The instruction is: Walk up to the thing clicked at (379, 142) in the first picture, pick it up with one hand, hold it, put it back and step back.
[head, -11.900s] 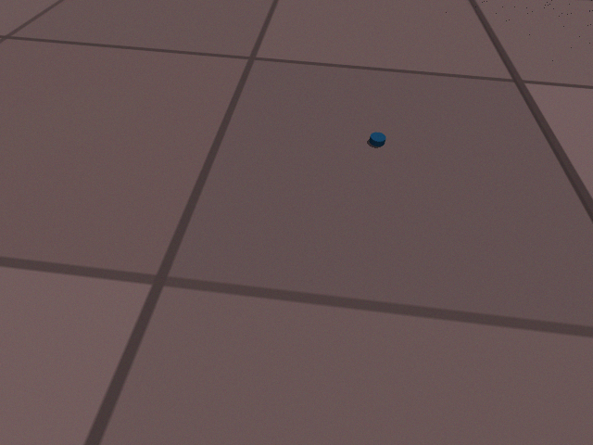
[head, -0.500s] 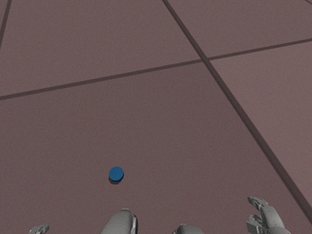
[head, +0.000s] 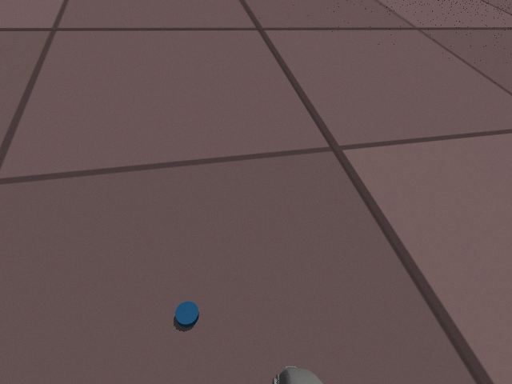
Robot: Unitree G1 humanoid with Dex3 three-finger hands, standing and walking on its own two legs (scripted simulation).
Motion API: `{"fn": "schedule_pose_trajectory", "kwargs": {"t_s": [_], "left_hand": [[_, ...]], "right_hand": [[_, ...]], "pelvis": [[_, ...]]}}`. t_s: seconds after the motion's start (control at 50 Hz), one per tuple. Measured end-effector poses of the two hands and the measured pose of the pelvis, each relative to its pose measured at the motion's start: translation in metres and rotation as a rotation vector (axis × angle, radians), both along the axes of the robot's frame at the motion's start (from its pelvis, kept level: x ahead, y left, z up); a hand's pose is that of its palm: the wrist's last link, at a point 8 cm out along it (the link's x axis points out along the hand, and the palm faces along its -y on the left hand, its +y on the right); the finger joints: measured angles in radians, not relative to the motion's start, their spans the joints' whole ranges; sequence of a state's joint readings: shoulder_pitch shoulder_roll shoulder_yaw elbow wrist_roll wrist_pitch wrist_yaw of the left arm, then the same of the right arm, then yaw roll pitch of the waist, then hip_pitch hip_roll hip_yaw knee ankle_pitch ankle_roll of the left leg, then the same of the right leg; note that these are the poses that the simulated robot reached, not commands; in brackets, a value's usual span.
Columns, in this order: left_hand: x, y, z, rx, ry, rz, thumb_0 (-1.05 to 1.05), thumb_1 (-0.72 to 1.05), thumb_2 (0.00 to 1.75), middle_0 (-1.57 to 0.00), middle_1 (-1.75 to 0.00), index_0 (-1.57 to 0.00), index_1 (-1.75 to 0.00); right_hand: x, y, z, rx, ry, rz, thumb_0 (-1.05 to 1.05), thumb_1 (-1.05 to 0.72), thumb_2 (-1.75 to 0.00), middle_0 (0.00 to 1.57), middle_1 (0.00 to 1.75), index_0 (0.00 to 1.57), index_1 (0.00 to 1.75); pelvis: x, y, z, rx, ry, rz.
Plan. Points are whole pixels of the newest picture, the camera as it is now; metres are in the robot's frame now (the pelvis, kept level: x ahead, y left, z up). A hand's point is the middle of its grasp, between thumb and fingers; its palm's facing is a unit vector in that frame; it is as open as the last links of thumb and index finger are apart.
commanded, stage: walk up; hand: left
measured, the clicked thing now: (187, 314) +0.51 +0.19 -0.76
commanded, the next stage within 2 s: stand in 0.22 s
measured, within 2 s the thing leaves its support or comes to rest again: neither
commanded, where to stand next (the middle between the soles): +0.12 -0.03 m, yaw -3 degrees
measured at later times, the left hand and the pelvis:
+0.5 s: hand out of the picture +0.11 +0.23 -0.16, palm faces -0.03 -0.94 -0.35, open 7.4 cm; pelvis +0.00 -0.02 -0.01, yaw -1 degrees
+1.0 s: hand out of the picture +0.08 +0.22 -0.15, palm faces -0.02 -0.94 -0.35, open 7.4 cm; pelvis +0.01 -0.04 +0.01, yaw +0 degrees
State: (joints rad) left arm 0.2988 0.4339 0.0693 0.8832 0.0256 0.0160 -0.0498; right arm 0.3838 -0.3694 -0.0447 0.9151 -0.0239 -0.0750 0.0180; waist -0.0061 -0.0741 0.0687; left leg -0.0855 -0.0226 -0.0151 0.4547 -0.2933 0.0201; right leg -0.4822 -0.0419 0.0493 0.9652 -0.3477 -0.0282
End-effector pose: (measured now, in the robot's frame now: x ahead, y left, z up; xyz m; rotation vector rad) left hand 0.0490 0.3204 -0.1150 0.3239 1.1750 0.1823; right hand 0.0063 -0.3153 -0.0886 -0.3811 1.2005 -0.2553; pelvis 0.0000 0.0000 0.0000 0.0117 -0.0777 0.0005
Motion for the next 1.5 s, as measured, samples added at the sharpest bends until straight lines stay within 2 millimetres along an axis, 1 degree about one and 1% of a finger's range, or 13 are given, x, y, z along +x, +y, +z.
{"fn": "schedule_pose_trajectory", "kwargs": {"t_s": [0.1,0.2,0.26,0.32,0.38,0.5,0.56,0.62,0.82,0.92,1.1,1.28,1.5], "left_hand": [[0.023,-0.015,-0.001,-0.002,-0.002,-0.028,0.01,0.91,0.90,-0.21,-0.30,-0.20,-0.30],[0.042,-0.034,-0.009,0.060,-0.012,-0.025,0.01,0.91,0.90,-0.21,-0.30,-0.20,-0.30],[0.046,-0.046,-0.008,0.078,-0.019,-0.056,0.01,0.91,0.90,-0.21,-0.30,-0.20,-0.30],[0.047,-0.053,-0.005,0.069,-0.022,-0.073,0.01,0.91,0.90,-0.21,-0.30,-0.20,-0.30],[0.052,-0.054,-0.004,0.052,-0.042,-0.073,0.01,0.91,0.90,-0.21,-0.30,-0.21,-0.30],[0.058,-0.047,-0.007,0.005,-0.059,-0.023,0.01,0.91,0.90,-0.21,-0.30,-0.21,-0.30],[0.056,-0.045,-0.008,-0.017,-0.067,0.003,0.01,0.91,0.90,-0.21,-0.30,-0.20,-0.30],[0.049,-0.046,-0.011,-0.014,-0.045,0.015,0.01,0.91,0.90,-0.21,-0.30,-0.20,-0.30],[0.033,-0.059,-0.002,-0.023,0.010,0.016,0.01,0.91,0.90,-0.21,-0.30,-0.20,-0.30],[0.029,-0.061,0.003,-0.003,0.019,0.016,0.01,0.91,0.90,-0.21,-0.30,-0.20,-0.30],[0.024,-0.062,0.006,0.014,0.060,0.025,0.01,0.91,0.90,-0.21,-0.30,-0.20,-0.30],[0.035,-0.067,0.006,0.011,0.062,0.017,0.01,0.91,0.90,-0.21,-0.30,-0.20,-0.30],[0.056,-0.071,0.005,0.002,0.040,0.000,0.01,0.91,0.90,-0.21,-0.30,-0.20,-0.30]], "right_hand": [[0.001,-0.020,0.001,-0.023,0.030,-0.027,0.01,-0.90,-0.90,0.20,0.30,0.21,0.30],[0.029,-0.040,-0.032,0.015,0.027,-0.047,0.01,-0.90,-0.90,0.20,0.30,0.21,0.30],[0.049,-0.037,-0.050,0.046,-0.001,-0.043,0.01,-0.90,-0.90,0.20,0.30,0.21,0.30],[0.062,-0.024,-0.054,0.086,-0.024,-0.005,0.01,-0.91,-0.90,0.20,0.30,0.20,0.30],[0.061,-0.015,-0.054,0.105,-0.019,0.013,0.01,-0.91,-0.90,0.20,0.30,0.21,0.30],[0.026,-0.006,-0.039,0.075,0.044,-0.022,0.01,-0.90,-0.90,0.20,0.30,0.21,0.30],[0.019,-0.011,-0.031,0.055,0.089,-0.033,0.01,-0.90,-0.90,0.20,0.30,0.21,0.30],[0.029,-0.017,-0.028,0.042,0.081,-0.045,0.01,-0.90,-0.90,0.20,0.30,0.21,0.30],[0.093,-0.016,-0.017,0.068,-0.066,0.019,0.01,-0.90,-0.90,0.20,0.30,0.21,0.30],[0.109,-0.014,-0.018,0.098,-0.085,0.044,0.01,-0.90,-0.90,0.20,0.30,0.21,0.30],[0.094,-0.020,-0.025,0.112,-0.009,0.026,0.01,-0.90,-0.90,0.20,0.30,0.21,0.30],[0.073,-0.029,-0.028,0.099,0.062,-0.011,0.01,-0.90,-0.90,0.20,0.30,0.21,0.30],[0.075,-0.032,-0.026,0.089,0.069,-0.019,0.01,-0.90,-0.90,0.20,0.30,0.21,0.30]], "pelvis": [[0.006,-0.011,-0.001,-0.002,-0.006,-0.022],[0.014,-0.028,-0.021,-0.002,0.004,-0.036],[0.008,-0.031,-0.025,-0.022,-0.003,-0.037],[0.002,-0.033,-0.023,-0.010,0.001,-0.029],[0.000,-0.030,-0.021,-0.015,0.009,-0.013],[0.004,-0.024,-0.013,-0.012,0.007,-0.014],[0.012,-0.026,-0.009,-0.013,0.016,0.004],[0.015,-0.028,-0.007,-0.011,0.014,-0.003],[0.011,-0.032,0.003,-0.006,0.004,0.002],[0.010,-0.037,0.005,-0.004,0.014,0.005],[0.014,-0.043,0.007,-0.004,0.030,0.004],[0.018,-0.046,0.008,-0.004,0.035,0.005],[0.026,-0.048,0.009,-0.007,0.045,0.004]]}}
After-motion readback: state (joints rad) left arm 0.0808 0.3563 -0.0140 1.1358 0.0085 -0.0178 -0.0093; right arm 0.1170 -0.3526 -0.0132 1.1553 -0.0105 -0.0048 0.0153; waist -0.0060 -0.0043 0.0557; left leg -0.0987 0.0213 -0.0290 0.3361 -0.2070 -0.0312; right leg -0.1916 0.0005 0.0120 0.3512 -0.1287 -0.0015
